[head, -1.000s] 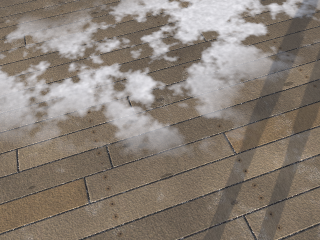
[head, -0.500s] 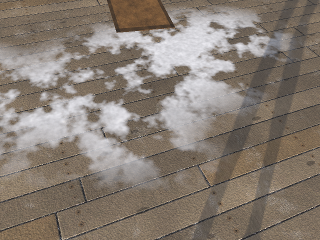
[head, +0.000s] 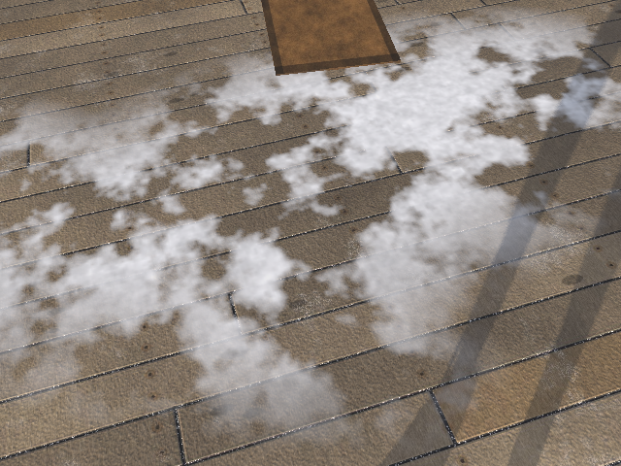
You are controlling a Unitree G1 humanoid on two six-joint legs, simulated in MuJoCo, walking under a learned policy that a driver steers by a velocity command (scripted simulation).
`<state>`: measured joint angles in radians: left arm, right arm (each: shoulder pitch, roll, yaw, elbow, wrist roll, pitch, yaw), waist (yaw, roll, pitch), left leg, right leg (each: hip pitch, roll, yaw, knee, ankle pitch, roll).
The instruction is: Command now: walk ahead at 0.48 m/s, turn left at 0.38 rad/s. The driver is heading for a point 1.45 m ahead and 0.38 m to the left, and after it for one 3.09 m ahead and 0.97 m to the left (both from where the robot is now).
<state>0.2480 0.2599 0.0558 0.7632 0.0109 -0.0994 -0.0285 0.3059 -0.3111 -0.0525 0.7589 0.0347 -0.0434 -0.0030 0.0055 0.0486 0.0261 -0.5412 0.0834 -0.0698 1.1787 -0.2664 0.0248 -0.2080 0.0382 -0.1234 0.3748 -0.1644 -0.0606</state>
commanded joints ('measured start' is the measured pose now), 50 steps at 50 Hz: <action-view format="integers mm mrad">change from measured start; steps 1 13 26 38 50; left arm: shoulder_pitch -37 88 -18 -269 10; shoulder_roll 110 198 166 140 107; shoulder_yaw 31 50 20 9 14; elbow -26 51 -104 -162 -62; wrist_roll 6 -22 -2 -14 -5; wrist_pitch -34 30 -16 -22 -9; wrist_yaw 3 34 21 0 9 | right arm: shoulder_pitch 50 -293 -77 59 -32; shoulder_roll -42 -6 -101 -130 -60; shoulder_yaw -20 -1 -46 -53 -21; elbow -53 -212 -192 -105 -144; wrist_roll -6 -9 -25 -11 -26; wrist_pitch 18 -11 -30 -6 -21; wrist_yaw -8 65 19 -12 1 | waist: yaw -28 78 17 -78 3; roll -132 -70 -32 61 -153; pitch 11 83 -78 -39 -20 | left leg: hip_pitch -120 -191 407 386 -135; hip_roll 57 -4 84 64 7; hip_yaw -62 113 -307 -289 -26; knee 16 -555 -949 -825 -62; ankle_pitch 97 256 309 134 -22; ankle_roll -15 30 302 180 -6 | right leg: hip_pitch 23 325 -416 -261 86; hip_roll -283 -318 -150 -61 -249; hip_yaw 181 -57 211 196 445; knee -253 -168 769 148 -188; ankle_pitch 127 450 -149 192 -21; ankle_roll -130 -79 90 101 -151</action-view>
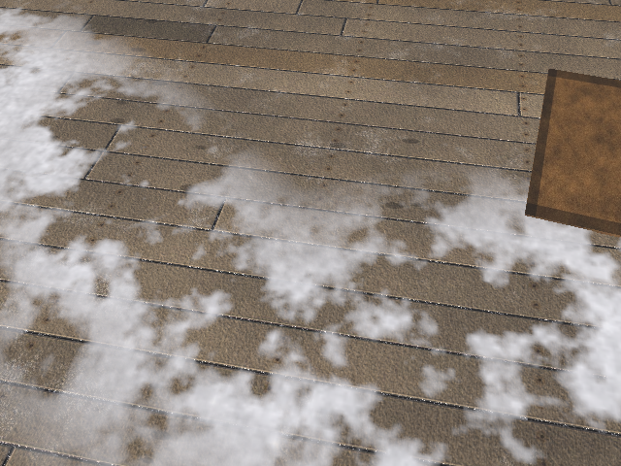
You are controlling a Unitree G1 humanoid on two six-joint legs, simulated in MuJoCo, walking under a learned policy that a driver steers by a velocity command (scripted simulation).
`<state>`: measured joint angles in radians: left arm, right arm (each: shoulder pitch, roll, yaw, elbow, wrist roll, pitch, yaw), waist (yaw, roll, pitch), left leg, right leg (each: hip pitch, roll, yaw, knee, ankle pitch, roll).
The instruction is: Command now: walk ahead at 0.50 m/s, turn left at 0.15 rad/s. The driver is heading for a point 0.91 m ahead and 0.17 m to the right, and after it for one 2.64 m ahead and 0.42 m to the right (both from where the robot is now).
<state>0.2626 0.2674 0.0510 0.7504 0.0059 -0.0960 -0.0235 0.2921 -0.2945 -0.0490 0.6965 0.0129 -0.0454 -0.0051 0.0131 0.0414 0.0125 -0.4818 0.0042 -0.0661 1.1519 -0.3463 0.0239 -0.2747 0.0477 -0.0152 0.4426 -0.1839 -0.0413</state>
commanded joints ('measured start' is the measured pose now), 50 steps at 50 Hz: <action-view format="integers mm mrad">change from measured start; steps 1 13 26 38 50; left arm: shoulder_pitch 9 154 90 -237 5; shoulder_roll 114 192 96 51 147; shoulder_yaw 23 36 21 4 54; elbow -38 72 23 -119 -121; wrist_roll -5 -33 -37 -26 -23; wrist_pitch -16 27 56 50 35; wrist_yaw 5 19 24 -28 -4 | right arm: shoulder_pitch -25 -336 -90 28 -113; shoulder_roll -63 -37 -60 -148 -127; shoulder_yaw -19 -2 -29 -60 -34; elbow -83 -162 -18 98 -10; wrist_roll -6 8 -26 -5 -16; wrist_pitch -18 -49 -75 -41 -98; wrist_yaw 5 47 28 -5 2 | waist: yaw -5 73 3 -93 16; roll -150 -120 57 -21 -25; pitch -6 50 -12 88 -87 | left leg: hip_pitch -196 -112 307 540 -239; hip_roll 91 42 250 272 97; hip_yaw -17 48 -87 207 -22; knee -73 -625 -1011 -991 33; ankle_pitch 68 332 276 500 -6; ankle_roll -13 6 192 135 -15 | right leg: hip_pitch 146 285 -335 -446 289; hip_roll -259 -291 -180 -145 -256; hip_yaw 302 146 126 19 454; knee -265 -241 706 209 -168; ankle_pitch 74 271 -68 208 115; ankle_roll -183 -132 49 8 -263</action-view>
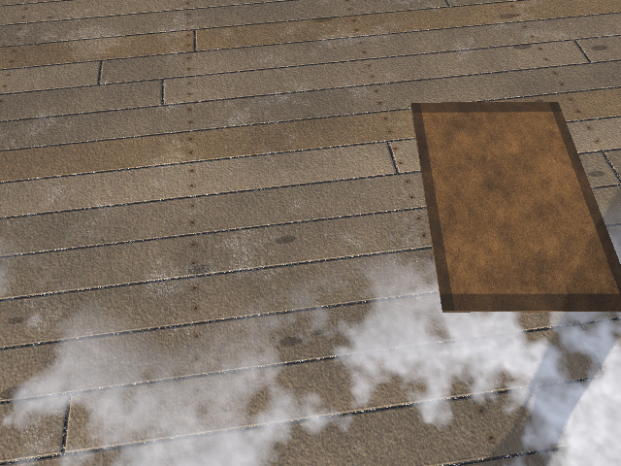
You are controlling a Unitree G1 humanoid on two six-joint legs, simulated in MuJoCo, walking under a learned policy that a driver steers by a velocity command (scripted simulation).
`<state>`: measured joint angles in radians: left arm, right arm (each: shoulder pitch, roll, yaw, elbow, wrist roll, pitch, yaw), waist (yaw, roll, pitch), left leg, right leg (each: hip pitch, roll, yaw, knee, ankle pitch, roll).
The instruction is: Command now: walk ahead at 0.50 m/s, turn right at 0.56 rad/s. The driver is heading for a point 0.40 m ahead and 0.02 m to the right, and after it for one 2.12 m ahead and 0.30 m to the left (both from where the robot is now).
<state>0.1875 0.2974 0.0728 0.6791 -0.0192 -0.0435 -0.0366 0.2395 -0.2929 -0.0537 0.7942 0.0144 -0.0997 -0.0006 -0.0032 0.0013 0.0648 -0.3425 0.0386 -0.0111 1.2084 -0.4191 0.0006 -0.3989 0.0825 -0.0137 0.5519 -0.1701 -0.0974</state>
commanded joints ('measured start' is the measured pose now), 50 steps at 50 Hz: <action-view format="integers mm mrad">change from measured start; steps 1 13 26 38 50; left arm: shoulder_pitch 50 174 106 1 -49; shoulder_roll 113 154 57 71 126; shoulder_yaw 29 44 -2 14 31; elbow -67 -10 -48 -66 -56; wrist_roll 16 -11 34 14 35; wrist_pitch -18 -1 18 19 39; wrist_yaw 13 54 67 67 81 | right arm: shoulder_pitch -42 -288 -102 -103 -76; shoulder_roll -133 -91 -97 -158 -93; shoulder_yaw -33 -15 -13 -52 -44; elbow -107 -181 -94 -98 -153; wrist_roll -20 -7 -22 19 10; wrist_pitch -33 -19 16 114 150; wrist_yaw -1 21 29 -25 -13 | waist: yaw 2 73 31 38 22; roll -29 -92 124 138 -160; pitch -125 -65 -132 -135 -132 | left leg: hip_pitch -309 -132 162 82 -222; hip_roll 73 -33 143 69 -18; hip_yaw -86 -74 -275 -421 -25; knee -51 -692 -849 -809 -231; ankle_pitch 89 473 969 397 13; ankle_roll -4 -56 235 156 -122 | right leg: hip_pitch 322 197 -88 177 334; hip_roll -278 -195 -113 -45 -345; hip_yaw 438 369 96 97 136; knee -300 -242 410 -157 -213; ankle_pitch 165 47 -289 15 428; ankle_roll -215 -107 166 132 -126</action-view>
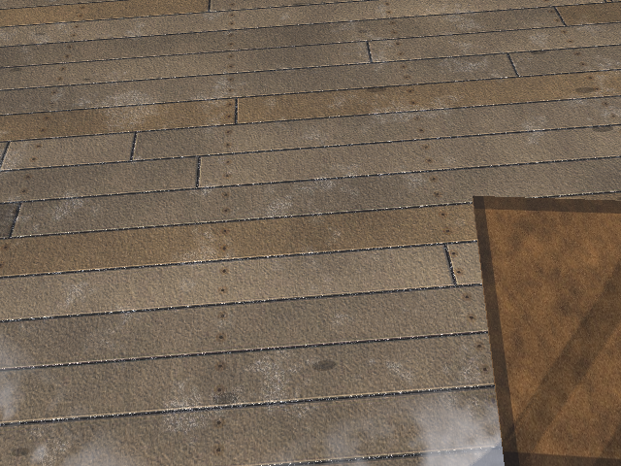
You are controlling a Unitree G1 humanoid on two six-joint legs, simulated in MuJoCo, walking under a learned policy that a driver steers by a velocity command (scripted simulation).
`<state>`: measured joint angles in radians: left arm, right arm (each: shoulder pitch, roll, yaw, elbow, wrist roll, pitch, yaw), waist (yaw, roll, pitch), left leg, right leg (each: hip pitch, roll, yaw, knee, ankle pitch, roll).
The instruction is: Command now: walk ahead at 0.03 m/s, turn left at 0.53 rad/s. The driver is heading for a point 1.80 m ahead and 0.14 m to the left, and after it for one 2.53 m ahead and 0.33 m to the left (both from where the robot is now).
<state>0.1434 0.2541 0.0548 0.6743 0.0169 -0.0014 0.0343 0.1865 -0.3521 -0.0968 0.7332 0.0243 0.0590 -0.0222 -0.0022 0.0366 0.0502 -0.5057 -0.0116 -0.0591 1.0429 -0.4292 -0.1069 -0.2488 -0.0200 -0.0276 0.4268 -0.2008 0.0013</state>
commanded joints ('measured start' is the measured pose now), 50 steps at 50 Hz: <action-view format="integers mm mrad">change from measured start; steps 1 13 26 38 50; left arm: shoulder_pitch -7 -71 -32 -40 11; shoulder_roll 181 178 134 131 115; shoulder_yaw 54 59 43 19 -5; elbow -49 -55 -15 7 57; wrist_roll -3 -16 -21 3 -7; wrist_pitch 0 0 5 -31 -33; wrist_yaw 9 3 -3 -30 -18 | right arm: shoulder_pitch -33 38 -38 -35 8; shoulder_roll -29 -163 -105 -46 -15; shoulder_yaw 3 -30 5 33 32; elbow -103 -144 -127 -46 32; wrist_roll -1 -47 -32 -42 -35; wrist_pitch -9 -51 -41 -49 -49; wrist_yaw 15 28 0 9 -4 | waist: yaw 26 -43 -30 -22 6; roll -199 114 110 -152 -27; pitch -128 -141 -107 -86 -59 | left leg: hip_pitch -20 450 339 276 286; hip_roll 39 321 196 -5 12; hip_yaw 37 -338 -284 -112 -142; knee -118 -705 -707 -584 -608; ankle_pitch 28 683 418 219 343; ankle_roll -9 412 339 125 119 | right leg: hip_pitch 179 -409 -188 63 75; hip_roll -249 -18 -9 -97 -42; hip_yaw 134 98 89 177 128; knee -86 761 372 -53 -12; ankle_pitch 457 -391 -156 63 61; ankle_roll -225 57 88 -58 -38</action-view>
